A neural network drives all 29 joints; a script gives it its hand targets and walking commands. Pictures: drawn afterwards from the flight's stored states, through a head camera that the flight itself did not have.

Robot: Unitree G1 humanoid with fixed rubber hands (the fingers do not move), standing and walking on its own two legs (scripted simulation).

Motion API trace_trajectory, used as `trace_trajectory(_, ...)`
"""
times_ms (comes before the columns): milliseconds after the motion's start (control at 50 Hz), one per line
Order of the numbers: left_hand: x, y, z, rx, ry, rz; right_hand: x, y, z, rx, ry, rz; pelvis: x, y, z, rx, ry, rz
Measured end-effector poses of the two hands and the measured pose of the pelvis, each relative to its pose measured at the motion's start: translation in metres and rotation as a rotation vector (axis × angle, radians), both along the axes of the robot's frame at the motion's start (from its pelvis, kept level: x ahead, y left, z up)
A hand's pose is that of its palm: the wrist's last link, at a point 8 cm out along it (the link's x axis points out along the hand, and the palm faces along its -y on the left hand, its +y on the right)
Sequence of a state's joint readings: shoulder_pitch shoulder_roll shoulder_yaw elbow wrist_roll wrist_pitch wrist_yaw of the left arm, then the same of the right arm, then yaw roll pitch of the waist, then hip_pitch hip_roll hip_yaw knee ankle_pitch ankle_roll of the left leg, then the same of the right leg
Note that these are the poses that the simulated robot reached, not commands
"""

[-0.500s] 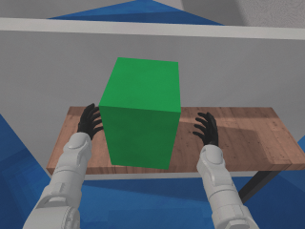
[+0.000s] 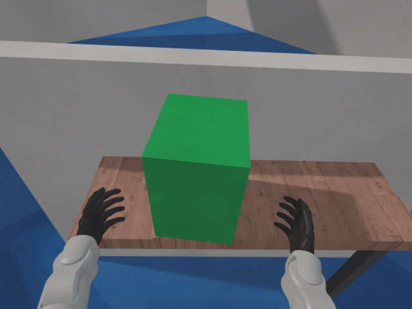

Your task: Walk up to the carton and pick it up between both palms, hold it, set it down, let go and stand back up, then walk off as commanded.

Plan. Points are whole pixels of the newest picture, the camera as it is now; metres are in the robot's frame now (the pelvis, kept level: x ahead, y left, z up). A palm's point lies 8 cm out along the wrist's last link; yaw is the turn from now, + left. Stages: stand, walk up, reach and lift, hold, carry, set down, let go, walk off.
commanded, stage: set down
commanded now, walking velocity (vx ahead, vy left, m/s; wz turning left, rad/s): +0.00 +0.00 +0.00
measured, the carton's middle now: (200, 169) +0.43 +0.01 +0.05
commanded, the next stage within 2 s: none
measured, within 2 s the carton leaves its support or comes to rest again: neither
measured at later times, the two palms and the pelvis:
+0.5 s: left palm (81, 264) +0.22 +0.22 +0.02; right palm (309, 266) +0.21 -0.19 +0.04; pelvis +0.01 -0.01 +0.00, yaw +0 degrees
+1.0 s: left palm (95, 263) +0.23 +0.21 +0.00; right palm (307, 263) +0.22 -0.19 +0.01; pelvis +0.02 -0.01 +0.00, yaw +0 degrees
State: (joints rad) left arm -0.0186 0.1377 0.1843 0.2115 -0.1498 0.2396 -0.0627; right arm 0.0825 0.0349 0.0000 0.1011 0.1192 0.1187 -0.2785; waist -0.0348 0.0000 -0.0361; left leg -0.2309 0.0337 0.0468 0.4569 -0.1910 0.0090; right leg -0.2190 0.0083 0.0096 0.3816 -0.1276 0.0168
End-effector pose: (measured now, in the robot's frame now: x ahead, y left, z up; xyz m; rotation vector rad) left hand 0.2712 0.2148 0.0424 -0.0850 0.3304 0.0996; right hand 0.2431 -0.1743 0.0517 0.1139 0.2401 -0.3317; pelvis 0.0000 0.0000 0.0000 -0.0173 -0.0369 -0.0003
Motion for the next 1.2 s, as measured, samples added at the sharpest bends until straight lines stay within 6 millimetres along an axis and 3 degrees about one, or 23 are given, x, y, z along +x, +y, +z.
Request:
trace_trajectory(280, -0.032, 0.002, -0.004, 0.009, 0.012, 0.014, -0.026, -0.004, -0.008, 0.001, 0.051, 0.034, 0.006, -0.004, 0.001, 0.005, -0.017, 0.001)
trace_trajectory(480, -0.054, 0.006, -0.018, 0.015, 0.073, 0.043, -0.034, -0.010, -0.016, -0.026, 0.090, 0.076, 0.007, -0.006, 0.001, 0.007, -0.031, 0.001)
trace_trajectory(880, -0.047, -0.009, -0.029, 0.065, 0.126, -0.005, -0.025, -0.020, -0.027, -0.054, 0.144, 0.138, 0.015, -0.013, 0.002, 0.014, -0.025, 0.000)
trace_trajectory(1200, -0.032, -0.005, -0.055, 0.085, 0.228, -0.011, -0.004, -0.020, -0.055, -0.074, 0.214, 0.152, 0.044, -0.012, 0.004, 0.013, 0.021, 0.001)
